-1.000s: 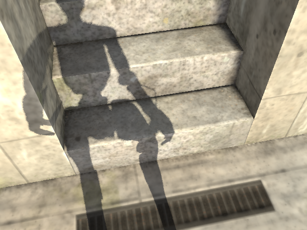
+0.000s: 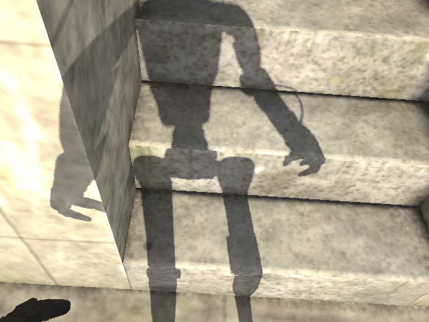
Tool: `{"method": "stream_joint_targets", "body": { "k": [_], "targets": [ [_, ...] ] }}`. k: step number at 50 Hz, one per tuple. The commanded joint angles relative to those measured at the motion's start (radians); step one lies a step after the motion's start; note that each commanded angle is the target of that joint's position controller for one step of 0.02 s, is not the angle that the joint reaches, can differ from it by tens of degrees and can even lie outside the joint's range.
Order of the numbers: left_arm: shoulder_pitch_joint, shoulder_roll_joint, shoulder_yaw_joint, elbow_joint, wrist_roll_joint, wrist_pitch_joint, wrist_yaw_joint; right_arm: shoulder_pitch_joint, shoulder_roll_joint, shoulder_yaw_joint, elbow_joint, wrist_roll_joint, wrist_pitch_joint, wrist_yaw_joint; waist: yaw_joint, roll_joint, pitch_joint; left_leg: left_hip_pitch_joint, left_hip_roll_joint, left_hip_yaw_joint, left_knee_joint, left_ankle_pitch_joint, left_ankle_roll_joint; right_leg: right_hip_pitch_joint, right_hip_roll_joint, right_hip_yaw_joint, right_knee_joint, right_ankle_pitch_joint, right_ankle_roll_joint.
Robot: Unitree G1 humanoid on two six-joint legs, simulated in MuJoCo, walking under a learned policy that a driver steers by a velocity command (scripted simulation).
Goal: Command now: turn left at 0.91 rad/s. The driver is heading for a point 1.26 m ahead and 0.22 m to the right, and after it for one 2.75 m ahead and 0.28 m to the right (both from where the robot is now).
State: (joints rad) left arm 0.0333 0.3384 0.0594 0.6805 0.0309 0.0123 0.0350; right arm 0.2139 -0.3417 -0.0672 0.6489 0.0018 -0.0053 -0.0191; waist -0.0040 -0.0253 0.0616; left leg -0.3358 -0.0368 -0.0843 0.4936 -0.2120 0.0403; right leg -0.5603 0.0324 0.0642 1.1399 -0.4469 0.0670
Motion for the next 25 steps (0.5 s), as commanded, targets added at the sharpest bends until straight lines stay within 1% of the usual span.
{"method": "stream_joint_targets", "body": {
  "k": [1, 2, 3, 4, 5, 6, 7, 8, 9, 10, 11, 13, 14, 15, 16, 17, 18, 19, 20, 21, 22, 23, 24, 25],
  "targets": [
    [-0.020, 0.066, 0.006, -0.065, -0.009, -0.011, 0.002, -0.036, -0.183, -0.051, -0.103, 0.004, 0.016, -0.036, 0.019, 0.125, -0.238, 0.251, 0.223, -0.273, -0.081, 0.606, 0.157, -0.077, 0.029, 0.042, -0.072, 0.088, 0.029],
    [-0.022, 0.061, 0.004, -0.061, -0.013, -0.013, 0.004, -0.032, -0.193, -0.053, -0.106, 0.001, 0.021, -0.042, 0.017, 0.138, -0.226, 0.231, 0.206, -0.281, -0.084, 0.553, 0.147, -0.061, 0.048, 0.040, -0.133, 0.109, 0.035],
    [-0.043, 0.047, -0.002, -0.067, -0.013, -0.014, 0.002, -0.025, -0.198, -0.056, -0.107, 0.006, 0.026, -0.050, 0.007, 0.145, -0.212, 0.224, 0.198, -0.297, -0.091, 0.484, 0.138, -0.063, 0.062, 0.043, -0.187, 0.129, 0.038],
    [-0.068, 0.045, -0.003, -0.088, -0.019, -0.017, 0.007, -0.021, -0.191, -0.053, -0.103, 0.011, 0.022, -0.065, 0.006, 0.172, -0.215, 0.216, 0.195, -0.324, -0.085, 0.472, 0.133, -0.050, 0.073, 0.059, -0.211, 0.144, 0.047],
    [-0.062, 0.049, -0.003, -0.087, -0.022, -0.018, 0.008, -0.029, -0.192, -0.053, -0.105, 0.010, 0.022, -0.072, 0.011, 0.189, -0.217, 0.210, 0.189, -0.338, -0.083, 0.433, 0.127, -0.042, 0.079, 0.072, -0.243, 0.151, 0.050],
    [-0.019, 0.059, -0.003, -0.072, -0.023, -0.018, 0.003, -0.043, -0.178, -0.046, -0.108, 0.008, 0.025, -0.076, 0.020, 0.190, -0.255, 0.210, 0.189, -0.317, -0.098, 0.240, 0.117, -0.022, 0.061, 0.059, -0.274, 0.181, 0.050],
    [-0.006, 0.059, -0.004, -0.063, -0.025, -0.020, -0.005, -0.042, -0.154, -0.037, -0.111, 0.006, 0.025, -0.077, 0.005, 0.198, -0.259, 0.179, 0.180, -0.306, -0.125, -0.025, 0.104, 0.013, 0.041, 0.035, -0.314, 0.206, 0.045],
    [-0.011, 0.054, -0.006, -0.066, -0.023, -0.025, -0.013, -0.023, -0.146, -0.029, -0.104, 0.003, 0.022, -0.073, -0.013, 0.228, -0.240, 0.137, 0.178, -0.308, -0.155, -0.214, 0.097, 0.047, 0.029, 0.001, -0.342, 0.204, 0.041],
    [-0.017, 0.045, -0.010, -0.074, -0.018, -0.035, -0.017, -0.006, -0.138, -0.020, -0.091, -0.006, 0.017, -0.066, -0.025, 0.260, -0.212, 0.097, 0.182, -0.308, -0.175, -0.306, 0.095, 0.082, 0.017, -0.029, -0.356, 0.181, 0.036],
    [-0.019, 0.031, -0.017, -0.078, -0.013, -0.047, -0.022, 0.011, -0.121, -0.009, -0.077, -0.017, 0.011, -0.057, -0.037, 0.278, -0.184, 0.067, 0.190, -0.307, -0.193, -0.355, 0.095, 0.118, 0.004, -0.049, -0.379, 0.154, 0.025],
    [-0.033, 0.028, -0.021, -0.087, -0.013, -0.060, -0.022, 0.016, -0.119, -0.004, -0.071, -0.024, 0.003, -0.048, -0.050, 0.278, -0.137, 0.045, 0.208, -0.318, -0.210, -0.383, 0.103, 0.127, -0.010, -0.060, -0.407, 0.132, 0.004],
    [-0.018, 0.041, -0.020, -0.091, -0.029, -0.087, -0.023, 0.010, -0.131, -0.002, -0.064, -0.032, -0.015, -0.035, -0.056, 0.276, -0.070, 0.043, 0.243, -0.331, -0.224, -0.400, 0.124, 0.128, -0.033, -0.061, -0.463, 0.084, -0.053],
    [-0.010, 0.030, -0.023, -0.112, -0.028, -0.104, -0.018, -0.019, -0.132, 0.002, -0.055, -0.036, -0.027, -0.036, -0.047, 0.261, -0.049, 0.026, 0.250, -0.322, -0.227, -0.364, 0.132, 0.165, -0.050, -0.056, -0.501, 0.079, -0.076],
    [0.027, 0.027, -0.024, -0.106, -0.032, -0.116, -0.021, -0.034, -0.129, 0.004, -0.052, -0.031, -0.036, -0.034, -0.028, 0.244, -0.046, 0.023, 0.243, -0.299, -0.216, -0.356, 0.130, 0.211, -0.049, -0.071, -0.566, 0.092, -0.101],
    [0.059, 0.011, -0.024, -0.104, -0.029, -0.117, -0.024, -0.065, -0.096, 0.018, -0.056, -0.029, -0.049, -0.028, -0.002, 0.208, -0.030, 0.022, 0.214, -0.264, -0.180, -0.314, 0.123, 0.261, -0.043, -0.084, -0.650, 0.115, -0.117],
    [0.139, 0.023, -0.019, -0.059, -0.034, -0.113, -0.031, -0.053, -0.073, 0.022, -0.064, -0.025, -0.062, -0.020, 0.007, 0.167, -0.051, 0.019, 0.179, -0.212, -0.115, -0.277, 0.105, 0.322, -0.025, -0.081, -0.671, 0.114, -0.132],
    [0.241, 0.050, -0.007, -0.023, -0.039, -0.107, -0.039, -0.073, -0.069, 0.022, -0.078, -0.035, -0.072, -0.008, 0.033, 0.073, -0.056, -0.053, 0.125, -0.134, 0.034, -0.227, 0.075, 0.402, -0.059, -0.002, -0.685, 0.105, -0.164],
    [0.313, 0.147, 0.026, -0.010, -0.049, -0.107, -0.043, -0.067, -0.035, 0.033, -0.122, -0.040, -0.098, -0.004, 0.022, -0.178, -0.037, -0.238, 0.004, 0.040, 0.260, -0.189, -0.001, 0.492, -0.190, 0.327, -0.854, -0.085, -0.270],
    [0.397, 0.198, 0.050, -0.007, -0.051, -0.111, -0.057, -0.141, -0.073, 0.027, -0.164, -0.019, -0.122, -0.008, 0.086, -0.311, 0.028, -0.472, -0.025, 0.029, 0.477, -0.299, -0.033, 0.569, -0.327, 0.718, -1.013, -0.210, -0.406],
    [0.401, 0.155, 0.044, -0.004, -0.040, -0.119, -0.056, -0.174, -0.101, 0.019, -0.161, 0.002, -0.138, -0.003, 0.091, -0.183, 0.039, -0.592, 0.026, -0.042, 0.618, -0.236, -0.022, 0.632, -0.357, 0.754, -0.994, -0.275, -0.412],
    [0.387, 0.122, 0.039, -0.015, -0.027, -0.121, -0.049, -0.187, -0.089, 0.023, -0.159, -0.011, -0.150, 0.002, 0.086, -0.104, 0.015, -0.629, 0.048, -0.050, 0.676, -0.146, -0.012, 0.666, -0.313, 0.657, -0.960, -0.171, -0.381],
    [0.395, 0.115, 0.042, -0.017, -0.028, -0.116, -0.040, -0.183, -0.073, 0.027, -0.154, -0.034, -0.162, 0.006, 0.081, -0.054, -0.029, -0.642, 0.056, -0.038, 0.674, -0.091, -0.012, 0.707, -0.273, 0.576, -0.943, -0.066, -0.366],
    [0.393, 0.091, 0.037, -0.019, -0.035, -0.108, -0.032, -0.192, -0.065, 0.028, -0.156, -0.046, -0.170, 0.011, 0.070, -0.020, -0.040, -0.622, 0.066, -0.032, 0.625, -0.046, -0.017, 0.702, -0.243, 0.509, -0.936, 0.075, -0.355],
    [0.377, 0.061, 0.028, -0.022, -0.043, -0.097, -0.024, -0.192, -0.052, 0.031, -0.156, -0.053, -0.170, 0.015, 0.051, -0.025, -0.044, -0.551, 0.066, -0.009, 0.552, -0.018, -0.028, 0.651, -0.204, 0.430, -0.939, 0.209, -0.337]
  ]
}}
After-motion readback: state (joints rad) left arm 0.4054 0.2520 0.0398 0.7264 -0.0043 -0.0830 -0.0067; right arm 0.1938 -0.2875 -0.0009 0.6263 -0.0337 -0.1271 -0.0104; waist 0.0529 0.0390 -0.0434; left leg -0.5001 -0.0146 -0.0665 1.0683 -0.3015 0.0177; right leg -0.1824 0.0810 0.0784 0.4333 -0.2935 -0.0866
